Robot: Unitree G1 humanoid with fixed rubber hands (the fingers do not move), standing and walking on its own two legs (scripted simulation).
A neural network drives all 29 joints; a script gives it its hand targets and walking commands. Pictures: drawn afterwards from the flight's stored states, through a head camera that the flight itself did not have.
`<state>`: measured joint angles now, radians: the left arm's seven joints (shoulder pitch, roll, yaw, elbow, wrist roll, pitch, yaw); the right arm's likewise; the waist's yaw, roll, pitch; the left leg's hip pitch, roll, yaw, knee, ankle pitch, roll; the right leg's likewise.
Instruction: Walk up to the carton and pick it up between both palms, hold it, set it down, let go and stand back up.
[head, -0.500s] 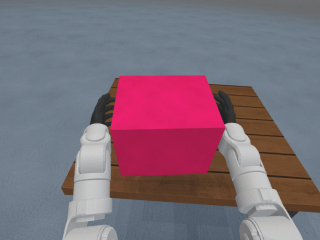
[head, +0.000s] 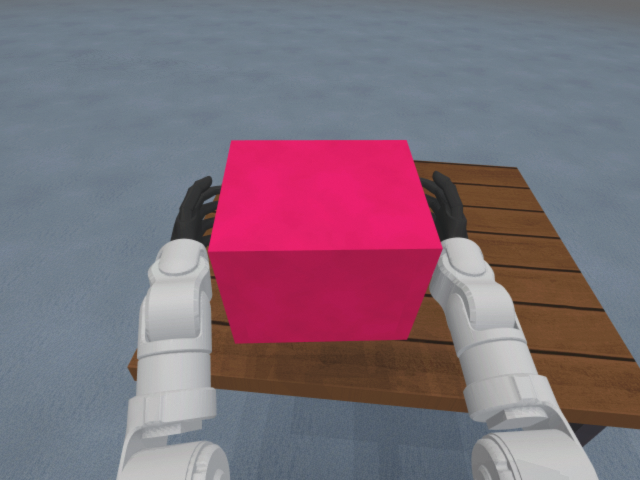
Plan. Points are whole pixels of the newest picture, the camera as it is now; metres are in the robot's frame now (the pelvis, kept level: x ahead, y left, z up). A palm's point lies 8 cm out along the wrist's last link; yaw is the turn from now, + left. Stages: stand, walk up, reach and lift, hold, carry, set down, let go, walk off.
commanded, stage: hold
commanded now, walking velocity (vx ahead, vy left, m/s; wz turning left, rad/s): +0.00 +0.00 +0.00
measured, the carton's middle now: (320, 241) +0.38 +0.00 +0.16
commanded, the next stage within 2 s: none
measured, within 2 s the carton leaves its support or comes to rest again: neither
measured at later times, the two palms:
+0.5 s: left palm (187, 250) +0.36 +0.16 +0.17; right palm (445, 247) +0.35 -0.15 +0.17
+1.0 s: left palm (197, 249) +0.36 +0.15 +0.17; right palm (450, 249) +0.36 -0.16 +0.17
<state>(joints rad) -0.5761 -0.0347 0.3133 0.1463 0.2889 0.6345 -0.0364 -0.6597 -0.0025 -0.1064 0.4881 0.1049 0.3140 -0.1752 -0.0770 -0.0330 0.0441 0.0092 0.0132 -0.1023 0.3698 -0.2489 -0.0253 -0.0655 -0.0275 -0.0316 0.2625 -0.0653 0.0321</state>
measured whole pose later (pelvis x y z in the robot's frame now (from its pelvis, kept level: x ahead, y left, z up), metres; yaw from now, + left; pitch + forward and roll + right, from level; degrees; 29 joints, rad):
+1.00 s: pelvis +0.00 +0.00 +0.00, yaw +0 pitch -9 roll -1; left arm -0.55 -0.06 0.31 0.12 0.32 0.65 -0.04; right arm -0.61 -0.01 -0.09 0.48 0.12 0.30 -0.17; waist -0.08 -0.03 0.07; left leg 0.03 0.02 -0.09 0.37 -0.25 -0.02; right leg -0.04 -0.02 -0.03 0.26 -0.07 0.03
